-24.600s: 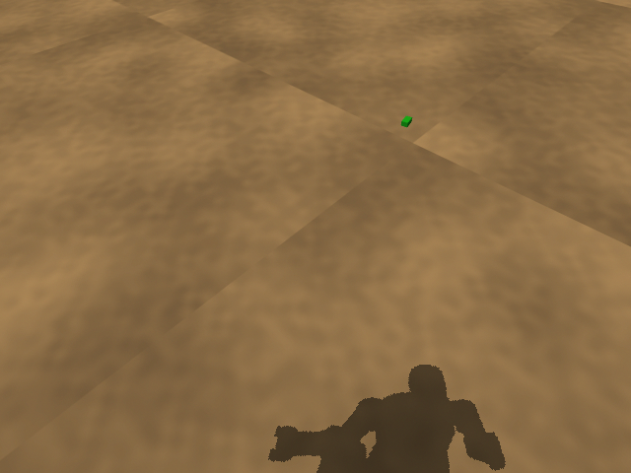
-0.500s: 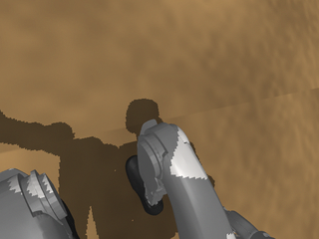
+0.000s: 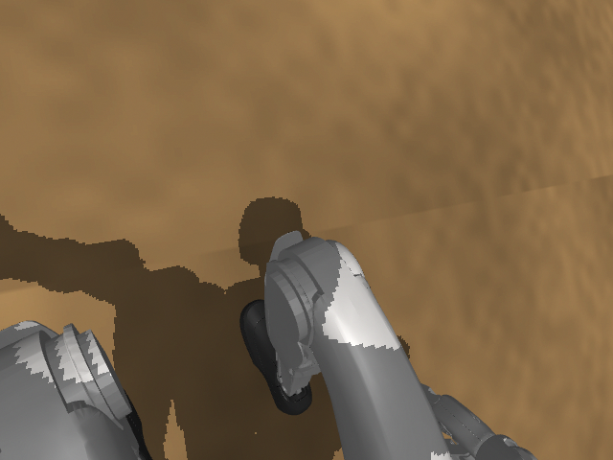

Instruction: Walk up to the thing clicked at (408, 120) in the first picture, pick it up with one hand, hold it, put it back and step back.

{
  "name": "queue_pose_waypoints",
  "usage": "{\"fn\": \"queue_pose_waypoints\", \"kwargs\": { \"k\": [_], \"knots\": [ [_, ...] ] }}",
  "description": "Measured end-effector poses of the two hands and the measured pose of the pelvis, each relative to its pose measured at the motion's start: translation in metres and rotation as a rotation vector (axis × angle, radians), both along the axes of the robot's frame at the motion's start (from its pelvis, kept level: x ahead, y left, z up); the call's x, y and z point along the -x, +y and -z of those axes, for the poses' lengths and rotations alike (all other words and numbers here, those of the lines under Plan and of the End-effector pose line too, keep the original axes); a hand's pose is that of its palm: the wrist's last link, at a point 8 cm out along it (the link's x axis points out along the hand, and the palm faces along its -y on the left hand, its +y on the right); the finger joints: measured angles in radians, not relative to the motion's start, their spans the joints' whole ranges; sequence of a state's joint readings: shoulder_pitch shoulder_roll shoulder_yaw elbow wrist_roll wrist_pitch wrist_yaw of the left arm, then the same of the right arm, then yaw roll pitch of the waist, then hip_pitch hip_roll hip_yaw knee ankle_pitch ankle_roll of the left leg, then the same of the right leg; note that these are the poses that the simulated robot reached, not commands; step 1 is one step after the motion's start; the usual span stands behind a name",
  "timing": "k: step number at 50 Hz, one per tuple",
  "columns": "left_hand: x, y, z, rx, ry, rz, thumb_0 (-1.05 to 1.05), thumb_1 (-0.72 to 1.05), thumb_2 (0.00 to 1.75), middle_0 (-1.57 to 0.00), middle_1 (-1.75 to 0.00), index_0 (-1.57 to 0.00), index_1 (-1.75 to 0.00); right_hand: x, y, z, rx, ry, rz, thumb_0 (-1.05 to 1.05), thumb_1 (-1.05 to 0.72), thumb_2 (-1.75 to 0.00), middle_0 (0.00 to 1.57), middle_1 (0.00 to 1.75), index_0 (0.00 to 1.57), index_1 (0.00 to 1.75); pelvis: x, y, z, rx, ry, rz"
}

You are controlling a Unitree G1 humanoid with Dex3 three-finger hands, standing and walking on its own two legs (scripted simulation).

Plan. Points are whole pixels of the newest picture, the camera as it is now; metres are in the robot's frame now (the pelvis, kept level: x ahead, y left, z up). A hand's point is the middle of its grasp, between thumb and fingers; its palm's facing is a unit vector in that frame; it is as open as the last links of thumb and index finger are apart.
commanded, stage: close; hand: left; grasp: from above
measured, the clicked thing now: out of the picture +0.47 +0.34 -0.29
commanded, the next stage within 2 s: settle in 1.14 s
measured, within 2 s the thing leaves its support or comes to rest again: leaves its support in 1.44 s
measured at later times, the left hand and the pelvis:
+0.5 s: hand out of the picture +0.45 +0.34 -0.25, palm faces -0.44 -0.13 -0.89, open 8.4 cm; pelvis +0.00 +0.00 +0.00, yaw +0 degrees
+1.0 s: hand out of the picture +0.44 +0.34 -0.25, palm faces -0.44 -0.12 -0.89, open 6.8 cm; pelvis +0.00 +0.00 +0.00, yaw +0 degrees
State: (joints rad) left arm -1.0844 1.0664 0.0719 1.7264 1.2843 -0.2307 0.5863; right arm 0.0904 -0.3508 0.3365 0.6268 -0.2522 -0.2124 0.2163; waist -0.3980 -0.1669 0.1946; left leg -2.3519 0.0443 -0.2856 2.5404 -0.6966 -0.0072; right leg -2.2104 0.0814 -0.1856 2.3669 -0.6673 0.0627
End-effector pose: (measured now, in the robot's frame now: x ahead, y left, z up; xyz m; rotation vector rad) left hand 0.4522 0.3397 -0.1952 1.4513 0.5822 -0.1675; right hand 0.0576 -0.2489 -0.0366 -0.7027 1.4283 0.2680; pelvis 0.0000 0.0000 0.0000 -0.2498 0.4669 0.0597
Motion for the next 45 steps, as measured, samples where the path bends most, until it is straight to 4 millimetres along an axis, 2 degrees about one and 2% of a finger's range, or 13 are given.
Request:
{"fn": "queue_pose_waypoints", "kwargs": {
  "k": [26, 45],
  "knots": [
    [-0.0062, 0.0011, 0.0006, -0.008, -0.013, -0.008, 0.00, 0.34, 0.32, -0.71, -0.44, -0.75, -0.39, 0.0002, 0.0011, 0.0023, -0.017, 0.022, -0.003, 0.00, -0.90, -0.90, 0.20, 0.30, 0.20, 0.30, -0.0024, -0.0003, -0.0006, 0.000, 0.008, 0.000],
    [0.0023, 0.0033, 0.0004, 0.011, -0.001, 0.024, -0.01, 0.52, 0.15, -0.86, -0.30, -0.90, -0.25, 0.0043, 0.0019, 0.0002, 0.010, 0.023, -0.007, 0.00, -0.90, -0.90, 0.20, 0.30, 0.20, 0.30, 0.0006, 0.0008, 0.0005, 0.007, -0.009, 0.000]
  ]
}}
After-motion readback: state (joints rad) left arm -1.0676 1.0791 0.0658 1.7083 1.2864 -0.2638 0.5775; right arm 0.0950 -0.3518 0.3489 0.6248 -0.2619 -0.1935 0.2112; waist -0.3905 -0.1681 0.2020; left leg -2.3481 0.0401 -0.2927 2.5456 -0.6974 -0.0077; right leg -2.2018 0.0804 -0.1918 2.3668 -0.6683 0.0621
